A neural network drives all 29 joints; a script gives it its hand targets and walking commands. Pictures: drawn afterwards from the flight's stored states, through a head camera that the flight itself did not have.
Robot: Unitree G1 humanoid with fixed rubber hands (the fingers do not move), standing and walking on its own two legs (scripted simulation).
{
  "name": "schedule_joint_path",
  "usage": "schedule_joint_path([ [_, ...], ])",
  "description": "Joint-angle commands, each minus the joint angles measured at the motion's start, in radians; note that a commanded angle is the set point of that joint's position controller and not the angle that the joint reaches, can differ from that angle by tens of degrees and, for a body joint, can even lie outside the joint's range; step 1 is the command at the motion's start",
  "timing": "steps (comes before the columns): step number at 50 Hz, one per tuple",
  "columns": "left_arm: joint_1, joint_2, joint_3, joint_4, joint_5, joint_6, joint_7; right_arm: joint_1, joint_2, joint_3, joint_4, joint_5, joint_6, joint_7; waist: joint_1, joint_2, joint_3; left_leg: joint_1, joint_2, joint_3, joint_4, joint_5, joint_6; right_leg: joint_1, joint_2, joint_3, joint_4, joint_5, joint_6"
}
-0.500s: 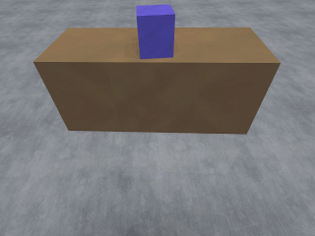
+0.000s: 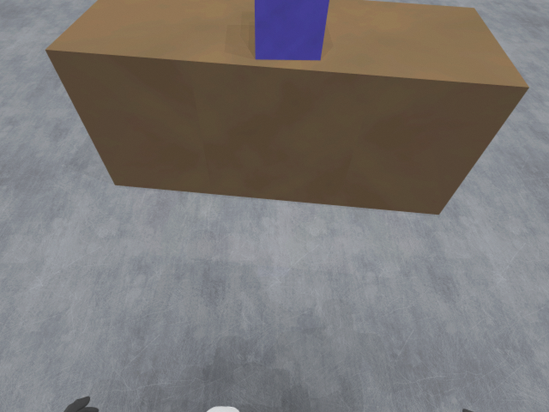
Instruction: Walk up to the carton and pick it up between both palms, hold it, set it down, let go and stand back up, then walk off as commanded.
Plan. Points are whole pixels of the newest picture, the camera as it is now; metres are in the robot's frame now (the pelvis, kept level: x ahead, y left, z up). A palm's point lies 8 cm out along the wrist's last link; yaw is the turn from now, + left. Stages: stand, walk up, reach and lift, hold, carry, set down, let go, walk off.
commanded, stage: walk off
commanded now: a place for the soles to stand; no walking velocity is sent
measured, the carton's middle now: (288, 4) +1.22 -0.01 +0.05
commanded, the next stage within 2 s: stand in 0.18 s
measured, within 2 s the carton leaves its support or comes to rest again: neither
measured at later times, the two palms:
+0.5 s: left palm out of the picture +0.09 +0.28 -0.11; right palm out of the picture +0.08 -0.29 -0.11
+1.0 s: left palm out of the picture +0.06 +0.26 -0.07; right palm out of the picture +0.00 -0.31 -0.09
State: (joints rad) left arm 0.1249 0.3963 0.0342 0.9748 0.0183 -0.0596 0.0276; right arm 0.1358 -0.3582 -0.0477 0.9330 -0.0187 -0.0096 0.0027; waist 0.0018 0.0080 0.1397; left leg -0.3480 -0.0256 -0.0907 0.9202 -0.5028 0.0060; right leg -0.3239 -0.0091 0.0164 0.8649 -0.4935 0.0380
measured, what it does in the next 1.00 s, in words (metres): stands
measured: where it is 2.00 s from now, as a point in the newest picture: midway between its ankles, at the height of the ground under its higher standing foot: outside the picture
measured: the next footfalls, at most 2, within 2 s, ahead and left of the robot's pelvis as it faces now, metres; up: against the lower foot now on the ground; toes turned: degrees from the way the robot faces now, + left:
none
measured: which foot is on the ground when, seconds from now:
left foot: down 0.00-1.00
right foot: down 0.00-1.00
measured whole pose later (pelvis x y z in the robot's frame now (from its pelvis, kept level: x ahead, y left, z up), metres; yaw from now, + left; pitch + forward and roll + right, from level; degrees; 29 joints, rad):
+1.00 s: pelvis -0.03 -0.03 +0.05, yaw -2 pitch -3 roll +1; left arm 0.06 0.32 0.04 1.19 0.01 -0.01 -0.02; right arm 0.15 -0.30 -0.05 1.14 -0.01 -0.01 0.01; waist -0.01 0.00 0.05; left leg -0.15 0.02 -0.06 0.43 -0.23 -0.04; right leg -0.24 0.02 0.02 0.43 -0.13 -0.02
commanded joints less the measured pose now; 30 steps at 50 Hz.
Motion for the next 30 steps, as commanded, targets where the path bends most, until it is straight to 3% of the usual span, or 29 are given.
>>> schedule_joint_path([
  [1, 0.085, 0.328, 0.065, -0.07, 0.013, -0.028, 0.023, -0.071, -0.219, -0.053, -0.103, 0.002, -0.032, -0.016, 0.051, -0.108, -0.159, -0.139, 0.001, -0.011, -0.032, 0.068, 0.018, 0.168, -0.317, 0.449, -0.307, 0.63, -0.312],
  [2, 0.054, 0.344, 0.068, -0.087, 0.02, -0.026, 0.021, -0.006, -0.231, -0.058, -0.087, 0.002, -0.033, -0.014, 0.034, -0.176, -0.183, -0.119, 0.025, -0.032, -0.073, 0.089, 0.039, 0.18, -0.315, 0.41, -0.242, 0.629, -0.306],
  [3, 0.017, 0.319, 0.06, -0.107, 0.005, -0.024, 0.025, 0.03, -0.253, -0.058, -0.073, 0.001, -0.037, -0.009, 0.005, -0.042, -0.18, -0.032, 0.064, -0.027, -0.14, 0.424, 0.036, 0.141, -0.233, 0.302, -0.141, 0.636, -0.235],
  [4, -0.001, 0.273, 0.051, -0.088, 0.002, -0.025, 0.024, 0.065, -0.255, -0.069, -0.048, -0.003, -0.042, -0.015, -0.02, -0.048, -0.208, 0.126, 0.075, -0.109, -0.177, 0.588, 0.052, 0.046, -0.13, 0.199, -0.013, 0.651, -0.171],
  [5, -0.019, 0.241, 0.043, -0.107, -0.004, -0.021, 0.027, 0.08, -0.279, -0.075, -0.052, 0.006, -0.048, -0.016, -0.035, 0.002, -0.213, 0.175, 0.153, -0.255, -0.237, 0.626, 0.11, -0.041, -0.056, 0.083, 0.069, 0.527, -0.125],
  [6, -0.058, 0.247, 0.051, -0.124, -0.013, -0.02, 0.029, 0.129, -0.329, -0.079, -0.053, -0.001, -0.047, -0.021, -0.069, 0.077, -0.187, 0.262, 0.251, -0.396, -0.293, 0.78, 0.209, -0.16, 0.007, 0.0, 0.211, 0.377, -0.073],
  [7, -0.098, 0.243, 0.042, -0.126, -0.003, -0.014, 0.031, 0.144, -0.343, -0.082, -0.022, -0.002, -0.046, -0.022, -0.082, 0.12, -0.15, 0.306, 0.309, -0.499, -0.335, 0.861, 0.264, -0.281, 0.019, 0.017, 0.256, -0.099, -0.073],
  [8, -0.088, 0.241, 0.045, -0.143, -0.002, -0.009, 0.032, 0.185, -0.364, -0.087, -0.019, -0.004, -0.049, -0.022, -0.066, 0.112, -0.097, 0.299, 0.329, -0.55, -0.378, 0.758, 0.239, -0.338, 0.02, 0.051, 0.267, -0.249, -0.093],
  [9, -0.091, 0.249, 0.042, -0.127, 0.002, -0.008, 0.029, 0.168, -0.371, -0.086, -0.026, -0.003, -0.047, -0.029, -0.069, 0.133, -0.079, 0.252, 0.304, -0.522, -0.406, 0.676, 0.235, -0.346, -0.006, 0.049, 0.268, -0.18, -0.076],
  [10, -0.08, 0.164, 0.037, -0.068, -0.042, 0.01, 0.018, 0.015, -0.328, -0.077, -0.036, 0.011, -0.055, -0.025, -0.025, 0.195, -0.084, 0.134, 0.312, -0.418, -0.41, 0.725, 0.229, -0.257, -0.031, 0.13, 0.178, -0.087, -0.091],
  [11, -0.015, 0.174, 0.028, -0.07, -0.042, 0.005, 0.011, -0.029, -0.263, -0.053, -0.063, 0.014, -0.056, -0.022, 0.023, 0.195, -0.076, 0.118, 0.281, -0.379, -0.395, 0.782, 0.208, -0.178, -0.045, 0.061, 0.067, -0.092, -0.082],
  [12, -0.006, 0.179, 0.031, -0.034, -0.038, 0.008, 0.009, -0.041, -0.245, -0.061, -0.043, 0.019, -0.058, -0.035, 0.008, 0.141, -0.092, 0.172, 0.272, -0.376, -0.344, 0.911, 0.173, -0.195, -0.039, 0.041, -0.029, -0.031, -0.08],
  [13, 0.084, 0.156, 0.034, 0.009, -0.037, 0.007, 0.011, -0.045, -0.28, -0.059, -0.049, 0.019, -0.06, -0.029, 0.029, 0.18, -0.191, 0.158, 0.24, -0.293, -0.3, 0.925, 0.163, -0.018, -0.043, 0.031, -0.13, 0.169, -0.095],
  [14, 0.123, 0.149, 0.031, 0.021, -0.027, -0.014, 0.008, -0.077, -0.231, -0.05, -0.052, 0.03, -0.063, -0.032, 0.076, 0.086, -0.243, 0.085, 0.182, -0.174, -0.193, 1.049, 0.112, 0.194, -0.044, 0.04, -0.296, 0.458, -0.104],
  [15, 0.126, 0.251, 0.05, 0.015, -0.013, -0.018, 0.02, -0.056, -0.171, -0.039, -0.052, 0.049, -0.067, -0.038, 0.05, 0.063, -0.227, 0.017, 0.108, -0.056, -0.086, 0.996, 0.052, 0.241, -0.1, 0.18, -0.259, 0.757, -0.177],
  [16, 0.1, 0.31, 0.071, 0.045, -0.024, -0.009, 0.018, -0.067, -0.19, -0.037, -0.052, 0.042, -0.049, -0.041, 0.061, -0.018, -0.248, 0.029, 0.007, 0.008, 0.098, 0.636, 0.028, 0.185, -0.229, 0.356, -0.253, 0.886, -0.312],
  [17, 0.028, 0.31, 0.072, 0.023, -0.02, -0.004, 0.01, -0.019, -0.218, -0.044, -0.029, 0.036, -0.042, -0.049, 0.012, -0.037, -0.212, 0.017, 0.048, 0.014, 0.036, 0.46, 0.007, 0.17, -0.289, 0.38, -0.217, 0.976, -0.352],
  [18, 0.018, 0.282, 0.064, 0.038, -0.024, 0.001, 0.01, -0.031, -0.196, -0.035, -0.011, 0.034, -0.038, -0.056, 0.021, -0.086, -0.22, 0.001, 0.048, -0.002, -0.078, 0.215, 0.026, 0.187, -0.268, 0.349, -0.217, 0.967, -0.319],
  [19, -0.05, 0.26, 0.062, 0.026, -0.027, 0.005, 0.005, -0.003, -0.189, -0.039, 0.015, 0.035, -0.043, -0.046, -0.016, -0.095, -0.228, 0.047, 0.061, -0.018, -0.144, 0.322, 0.056, 0.148, -0.235, 0.271, -0.216, 0.845, -0.268],
  [20, -0.076, 0.232, 0.058, 0.016, -0.029, 0.009, 0.005, 0.025, -0.194, -0.04, 0.037, 0.029, -0.043, -0.044, -0.018, -0.041, -0.261, 0.146, 0.075, -0.021, -0.217, 0.482, 0.05, 0.109, -0.184, 0.228, -0.186, 0.797, -0.228],
  [21, -0.102, 0.192, 0.043, 0.015, -0.029, 0.018, 0.001, 0.043, -0.208, -0.049, 0.063, 0.023, -0.046, -0.046, -0.027, -0.044, -0.279, 0.213, 0.119, -0.108, -0.331, 0.57, 0.069, 0.042, -0.105, 0.13, -0.121, 0.684, -0.155],
  [22, -0.09, 0.152, 0.027, 0.029, -0.03, 0.021, 0.0, -0.018, -0.237, -0.051, 0.049, 0.016, -0.062, -0.037, 0.004, -0.02, -0.151, 0.107, 0.154, -0.194, -0.389, 0.532, 0.109, 0.05, -0.05, 0.08, -0.136, 0.559, -0.106],
  [24, -0.087, 0.168, 0.032, 0.079, -0.023, 0.026, 0.002, -0.071, -0.28, -0.058, 0.052, 0.02, -0.053, -0.039, 0.021, 0.044, -0.15, 0.093, 0.182, -0.2, -0.391, 0.571, 0.111, 0.068, -0.047, 0.107, -0.211, 0.474, -0.1],
  [25, -0.088, 0.17, 0.047, 0.059, -0.025, 0.014, -0.006, -0.075, -0.242, -0.048, 0.055, 0.024, -0.056, -0.045, 0.026, -0.018, -0.183, 0.065, 0.162, -0.162, -0.355, 0.656, 0.101, 0.146, -0.06, 0.093, -0.239, 0.569, -0.1],
  [26, -0.053, 0.169, 0.038, 0.08, -0.029, 0.014, -0.002, -0.05, -0.217, -0.046, 0.068, 0.025, -0.058, -0.041, 0.02, -0.03, -0.252, 0.108, 0.139, -0.095, -0.308, 0.773, 0.077, 0.239, -0.084, 0.127, -0.265, 0.679, -0.126],
  [27, -0.076, 0.162, 0.039, 0.086, -0.035, 0.006, -0.008, -0.047, -0.19, -0.035, 0.068, 0.028, -0.047, -0.045, 0.0, 0.003, -0.284, 0.166, 0.116, -0.066, -0.323, 0.709, 0.064, 0.221, -0.109, 0.138, -0.264, 0.738, -0.133],
  [28, -0.093, 0.193, 0.053, 0.092, -0.035, 0.017, -0.008, -0.058, -0.219, -0.054, 0.076, 0.024, -0.042, -0.04, 0.005, -0.014, -0.315, 0.187, 0.112, -0.055, -0.328, 0.663, 0.058, 0.222, -0.107, 0.144, -0.268, 0.754, -0.136],
  [29, -0.112, 0.184, 0.046, 0.102, -0.029, 0.024, 0.0, -0.076, -0.196, -0.042, 0.086, 0.032, -0.034, -0.042, -0.011, -0.013, -0.289, 0.183, 0.105, -0.049, -0.352, 0.64, 0.056, 0.212, -0.099, 0.121, -0.28, 0.706, -0.137],
  [30, -0.119, 0.169, 0.048, 0.108, -0.034, 0.03, -0.003, -0.043, -0.167, -0.029, 0.112, 0.026, -0.039, -0.047, -0.002, -0.055, -0.205, 0.136, 0.108, -0.063, -0.395, 0.553, 0.06, 0.197, -0.104, 0.139, -0.306, 0.655, -0.127],
])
